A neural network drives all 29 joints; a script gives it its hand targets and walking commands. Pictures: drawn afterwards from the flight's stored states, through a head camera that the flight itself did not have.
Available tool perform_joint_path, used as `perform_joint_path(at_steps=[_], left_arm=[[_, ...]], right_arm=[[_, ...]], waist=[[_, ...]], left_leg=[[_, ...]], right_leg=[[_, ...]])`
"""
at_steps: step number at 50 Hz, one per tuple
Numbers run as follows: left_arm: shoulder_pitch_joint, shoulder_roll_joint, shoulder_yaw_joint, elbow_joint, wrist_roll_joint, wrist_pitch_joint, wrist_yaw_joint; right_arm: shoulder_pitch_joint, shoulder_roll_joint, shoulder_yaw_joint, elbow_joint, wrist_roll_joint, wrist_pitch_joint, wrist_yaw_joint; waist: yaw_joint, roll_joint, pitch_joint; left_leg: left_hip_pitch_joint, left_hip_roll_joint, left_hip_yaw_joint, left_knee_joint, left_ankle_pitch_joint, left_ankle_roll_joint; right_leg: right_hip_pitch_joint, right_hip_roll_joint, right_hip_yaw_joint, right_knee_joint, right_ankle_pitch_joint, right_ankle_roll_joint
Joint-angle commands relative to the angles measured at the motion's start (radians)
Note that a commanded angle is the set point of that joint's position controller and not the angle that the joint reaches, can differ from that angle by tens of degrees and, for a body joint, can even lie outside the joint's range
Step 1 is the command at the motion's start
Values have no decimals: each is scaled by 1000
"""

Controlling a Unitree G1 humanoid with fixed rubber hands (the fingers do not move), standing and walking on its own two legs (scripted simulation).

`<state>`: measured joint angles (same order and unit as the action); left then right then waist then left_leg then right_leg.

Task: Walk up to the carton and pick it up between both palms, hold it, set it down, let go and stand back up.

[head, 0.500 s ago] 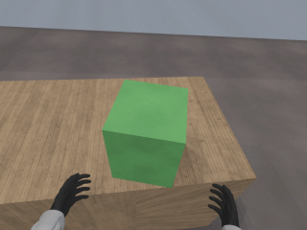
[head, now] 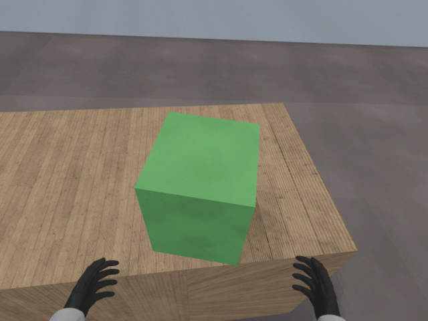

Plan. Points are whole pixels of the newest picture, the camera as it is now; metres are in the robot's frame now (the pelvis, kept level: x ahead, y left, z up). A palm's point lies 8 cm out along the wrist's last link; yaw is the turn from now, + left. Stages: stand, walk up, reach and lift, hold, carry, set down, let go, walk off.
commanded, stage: set down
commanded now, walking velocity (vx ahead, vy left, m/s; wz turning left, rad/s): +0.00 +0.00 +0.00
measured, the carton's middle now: (203, 190) +0.40 +0.02 +0.00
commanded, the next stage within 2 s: let go in 1.30 s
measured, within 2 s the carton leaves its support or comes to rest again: neither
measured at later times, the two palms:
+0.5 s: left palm (86, 304) +0.19 +0.23 -0.05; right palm (327, 315) +0.16 -0.21 -0.07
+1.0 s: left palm (90, 302) +0.19 +0.23 -0.05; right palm out of the picture +0.15 -0.22 -0.08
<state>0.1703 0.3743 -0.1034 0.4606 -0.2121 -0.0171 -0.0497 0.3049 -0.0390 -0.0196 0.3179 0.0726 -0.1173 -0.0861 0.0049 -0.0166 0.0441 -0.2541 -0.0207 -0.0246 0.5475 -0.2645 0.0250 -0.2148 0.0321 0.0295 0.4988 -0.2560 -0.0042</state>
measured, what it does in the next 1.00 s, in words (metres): stands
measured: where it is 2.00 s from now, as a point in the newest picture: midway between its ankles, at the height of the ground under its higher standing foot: outside the picture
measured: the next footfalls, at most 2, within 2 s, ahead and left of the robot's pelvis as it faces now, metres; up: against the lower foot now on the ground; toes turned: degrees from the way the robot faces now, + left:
none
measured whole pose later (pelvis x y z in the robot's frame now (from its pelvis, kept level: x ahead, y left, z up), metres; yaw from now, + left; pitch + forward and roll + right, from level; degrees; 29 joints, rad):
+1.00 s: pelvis +0.00 -0.01 +0.00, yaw +0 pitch -1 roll +0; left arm 0.15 0.28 -0.03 0.46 -0.07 0.07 0.02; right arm 0.21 -0.15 -0.02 0.65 0.01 -0.17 0.03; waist 0.00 0.00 0.05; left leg -0.23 -0.02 -0.02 0.49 -0.24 0.01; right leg -0.21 0.03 0.03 0.49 -0.26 -0.02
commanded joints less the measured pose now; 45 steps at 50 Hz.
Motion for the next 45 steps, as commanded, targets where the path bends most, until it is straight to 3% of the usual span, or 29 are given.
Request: perform_joint_path(at_steps=[1,8,20,45], left_arm=[[-49,85,89,-218,58,-21,11],[-47,68,93,-155,73,-5,17],[-68,7,83,-32,125,49,37],[-55,-78,68,-10,190,143,56]], right_arm=[[-107,-169,-15,-7,-6,-55,19],[-135,-178,-41,34,-24,-70,34],[-190,-229,-82,186,-79,-81,75],[-196,-289,-103,307,-125,-101,118]], waist=[[46,169,-108],[38,135,-121],[12,126,-92],[1,42,-82]], left_leg=[[125,62,42,-192,215,-85],[129,47,51,-179,217,-76],[127,44,58,-185,154,-72],[166,31,86,-193,169,-64]], right_leg=[[134,-15,-29,-111,127,-51],[119,-19,-34,-111,151,-50],[64,-9,-48,-116,100,-56],[30,1,-62,-154,134,-36]])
